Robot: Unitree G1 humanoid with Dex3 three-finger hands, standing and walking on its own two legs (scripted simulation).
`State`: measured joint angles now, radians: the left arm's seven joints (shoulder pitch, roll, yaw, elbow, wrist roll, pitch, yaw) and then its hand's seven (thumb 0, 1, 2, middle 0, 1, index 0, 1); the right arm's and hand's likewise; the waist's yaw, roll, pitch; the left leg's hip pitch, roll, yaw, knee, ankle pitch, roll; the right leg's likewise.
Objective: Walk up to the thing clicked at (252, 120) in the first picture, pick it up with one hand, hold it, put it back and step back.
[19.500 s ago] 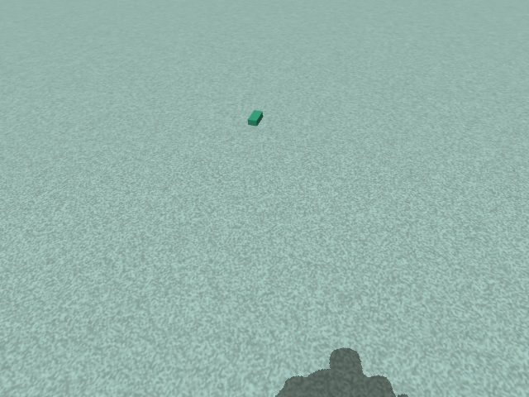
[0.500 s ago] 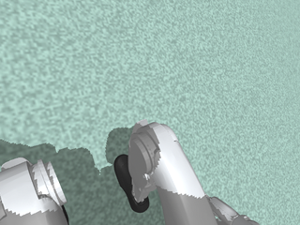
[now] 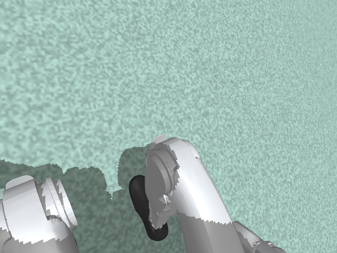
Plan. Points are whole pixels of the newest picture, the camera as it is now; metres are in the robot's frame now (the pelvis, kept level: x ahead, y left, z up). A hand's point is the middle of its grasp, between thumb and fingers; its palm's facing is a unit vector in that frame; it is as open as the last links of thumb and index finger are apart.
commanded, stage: settle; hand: left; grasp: from above
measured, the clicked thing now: out of the picture +0.43 +0.36 -0.28
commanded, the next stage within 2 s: lift in 0.98 s
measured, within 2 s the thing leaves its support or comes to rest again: leaves its support in 0.30 s
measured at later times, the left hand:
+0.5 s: hand out of the picture +0.43 +0.37 -0.21, palm faces -0.39 -0.15 -0.91, open 9.0 cm
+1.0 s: hand out of the picture +0.42 +0.37 -0.13, palm faces -0.42 -0.11 -0.90, open 9.0 cm
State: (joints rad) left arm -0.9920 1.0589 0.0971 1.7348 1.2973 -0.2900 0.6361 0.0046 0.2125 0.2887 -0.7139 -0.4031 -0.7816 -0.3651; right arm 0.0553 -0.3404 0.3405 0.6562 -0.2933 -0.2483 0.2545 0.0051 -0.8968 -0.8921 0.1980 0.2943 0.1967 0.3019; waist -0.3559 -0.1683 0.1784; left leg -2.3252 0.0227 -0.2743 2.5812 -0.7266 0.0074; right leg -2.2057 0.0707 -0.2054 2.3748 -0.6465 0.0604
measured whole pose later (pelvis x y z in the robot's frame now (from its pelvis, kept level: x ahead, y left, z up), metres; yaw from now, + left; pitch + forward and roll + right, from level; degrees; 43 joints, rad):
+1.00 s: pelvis +0.00 -0.01 +0.02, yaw +5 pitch +31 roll -11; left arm -0.91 0.85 0.09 1.36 1.25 -0.26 0.31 0.00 0.15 0.33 -0.79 -0.34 -0.87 -0.28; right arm 0.16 -0.32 0.14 0.69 -0.15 -0.08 0.19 0.01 -0.91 -0.90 0.20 0.29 0.20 0.30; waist -0.24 -0.02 -0.02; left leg -2.34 0.01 -0.17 2.46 -0.67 0.00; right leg -2.24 0.03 -0.13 2.33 -0.65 0.03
